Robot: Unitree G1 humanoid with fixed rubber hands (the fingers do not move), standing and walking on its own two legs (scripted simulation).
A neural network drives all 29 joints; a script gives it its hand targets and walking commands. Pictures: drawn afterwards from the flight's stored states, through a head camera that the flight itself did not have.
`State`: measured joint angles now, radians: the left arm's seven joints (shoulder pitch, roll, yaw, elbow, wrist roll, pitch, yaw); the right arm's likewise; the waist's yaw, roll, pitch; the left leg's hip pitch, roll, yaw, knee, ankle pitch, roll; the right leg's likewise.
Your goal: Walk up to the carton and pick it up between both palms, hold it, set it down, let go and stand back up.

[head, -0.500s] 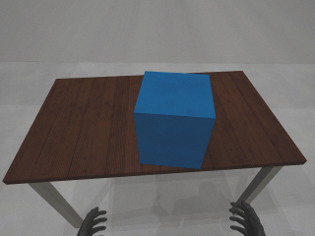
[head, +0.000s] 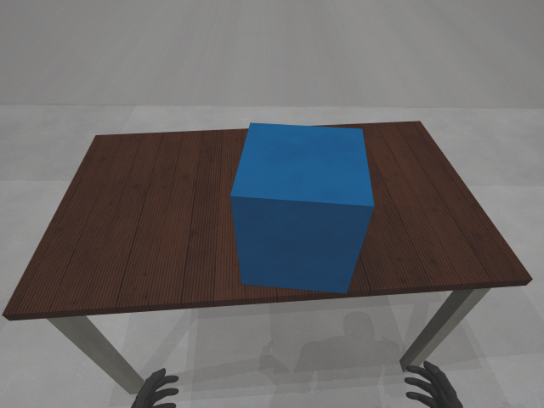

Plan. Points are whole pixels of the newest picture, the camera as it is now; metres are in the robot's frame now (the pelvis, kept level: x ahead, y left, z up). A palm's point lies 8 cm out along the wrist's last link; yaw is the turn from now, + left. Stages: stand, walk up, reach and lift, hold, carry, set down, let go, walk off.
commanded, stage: stand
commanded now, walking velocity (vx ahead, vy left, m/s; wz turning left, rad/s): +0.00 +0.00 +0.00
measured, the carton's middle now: (299, 209) +0.48 -0.01 +0.01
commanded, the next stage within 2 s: none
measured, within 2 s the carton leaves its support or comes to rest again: neither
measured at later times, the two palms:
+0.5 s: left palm out of the picture +0.07 +0.27 -0.12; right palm out of the picture +0.13 -0.26 -0.10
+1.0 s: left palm out of the picture +0.06 +0.27 -0.13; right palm out of the picture +0.10 -0.26 -0.10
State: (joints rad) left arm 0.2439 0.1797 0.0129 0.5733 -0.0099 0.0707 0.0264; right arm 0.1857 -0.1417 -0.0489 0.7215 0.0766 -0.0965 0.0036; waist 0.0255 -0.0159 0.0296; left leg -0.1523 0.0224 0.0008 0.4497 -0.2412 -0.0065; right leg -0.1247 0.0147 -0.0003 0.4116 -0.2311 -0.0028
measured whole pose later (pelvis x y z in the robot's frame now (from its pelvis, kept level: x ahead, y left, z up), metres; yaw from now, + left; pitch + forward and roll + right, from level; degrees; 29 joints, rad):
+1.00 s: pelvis -0.01 +0.00 +0.00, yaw +0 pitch -4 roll -1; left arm 0.18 0.26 0.06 0.99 0.01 0.00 0.00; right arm 0.19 -0.24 -0.05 0.88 0.08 -0.02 -0.02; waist 0.03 0.00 0.03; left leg -0.15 0.02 0.00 0.45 -0.23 -0.01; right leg -0.12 0.01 0.00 0.41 -0.22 0.00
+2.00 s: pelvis -0.02 +0.00 +0.00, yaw +0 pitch -4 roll -1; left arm 0.18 0.26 0.06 1.04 0.01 0.00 0.00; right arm 0.19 -0.24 -0.05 0.93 0.08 -0.02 -0.02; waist 0.03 0.01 0.03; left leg -0.15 0.02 0.00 0.45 -0.22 -0.01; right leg -0.12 0.01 0.00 0.41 -0.21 0.00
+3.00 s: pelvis -0.01 +0.00 +0.00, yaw +0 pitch -4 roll -1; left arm 0.17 0.26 0.06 1.05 0.01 0.00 0.00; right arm 0.19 -0.25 -0.05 0.95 0.08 -0.02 -0.02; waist 0.03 0.02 0.04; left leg -0.15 0.02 0.00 0.45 -0.23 -0.01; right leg -0.12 0.01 0.00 0.41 -0.21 0.00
